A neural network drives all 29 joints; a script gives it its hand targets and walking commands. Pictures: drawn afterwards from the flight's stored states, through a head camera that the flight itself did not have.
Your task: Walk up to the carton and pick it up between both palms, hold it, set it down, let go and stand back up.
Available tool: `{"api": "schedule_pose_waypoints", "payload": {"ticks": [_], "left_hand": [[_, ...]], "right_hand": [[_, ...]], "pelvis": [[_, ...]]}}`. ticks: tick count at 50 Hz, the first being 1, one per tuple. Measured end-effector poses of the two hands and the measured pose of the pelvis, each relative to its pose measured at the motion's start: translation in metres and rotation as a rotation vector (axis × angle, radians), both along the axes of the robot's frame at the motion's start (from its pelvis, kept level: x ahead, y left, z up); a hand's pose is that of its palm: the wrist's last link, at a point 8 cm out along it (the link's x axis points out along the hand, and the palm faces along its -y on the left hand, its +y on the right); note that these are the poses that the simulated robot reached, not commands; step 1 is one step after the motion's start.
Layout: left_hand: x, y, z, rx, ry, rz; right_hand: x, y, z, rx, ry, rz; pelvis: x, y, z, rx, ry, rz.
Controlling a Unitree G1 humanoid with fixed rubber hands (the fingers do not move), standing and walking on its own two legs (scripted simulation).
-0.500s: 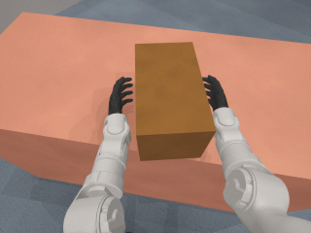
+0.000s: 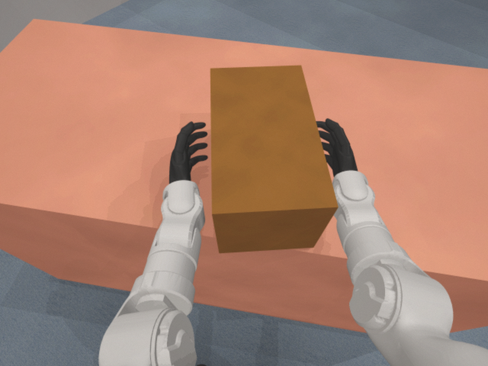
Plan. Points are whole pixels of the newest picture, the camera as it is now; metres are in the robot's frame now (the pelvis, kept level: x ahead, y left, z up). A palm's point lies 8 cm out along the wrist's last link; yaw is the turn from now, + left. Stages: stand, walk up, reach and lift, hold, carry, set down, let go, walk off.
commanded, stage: reach and lift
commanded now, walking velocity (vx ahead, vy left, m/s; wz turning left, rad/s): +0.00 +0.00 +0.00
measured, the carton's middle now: (261, 156) +0.48 +0.01 +0.03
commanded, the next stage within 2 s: none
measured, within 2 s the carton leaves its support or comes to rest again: leaves its support in 0.74 s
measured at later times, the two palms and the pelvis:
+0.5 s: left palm (175, 196) +0.37 +0.14 +0.05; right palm (341, 186) +0.41 -0.12 +0.05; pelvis -0.03 +0.00 +0.00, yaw +0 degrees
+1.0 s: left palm (174, 196) +0.37 +0.14 +0.06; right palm (343, 188) +0.40 -0.12 +0.06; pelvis -0.03 +0.01 +0.00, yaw +0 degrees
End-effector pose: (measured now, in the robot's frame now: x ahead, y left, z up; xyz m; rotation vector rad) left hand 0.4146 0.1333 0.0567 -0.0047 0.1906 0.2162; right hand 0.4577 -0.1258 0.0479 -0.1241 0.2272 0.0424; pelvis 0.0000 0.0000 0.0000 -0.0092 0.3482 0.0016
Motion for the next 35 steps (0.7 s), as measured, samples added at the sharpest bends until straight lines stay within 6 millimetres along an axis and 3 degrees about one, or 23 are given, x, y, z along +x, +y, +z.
{"api": "schedule_pose_waypoints", "payload": {"ticks": [12,25,35], "left_hand": [[-0.013,0.0,0.003,-0.017,-0.066,0.003],[-0.041,0.005,-0.002,-0.034,-0.06,0.019],[-0.05,0.005,-0.003,-0.036,-0.008,0.018]], "right_hand": [[-0.016,0.002,0.007,-0.036,-0.094,-0.015],[-0.045,0.007,0.006,-0.043,-0.092,-0.018],[-0.055,0.008,0.008,-0.039,-0.057,-0.03]], "pelvis": [[-0.009,0.002,0.0,-0.002,-0.012,-0.001],[-0.028,0.004,-0.001,-0.006,-0.038,-0.002],[-0.035,0.005,-0.001,-0.007,-0.048,-0.003]]}}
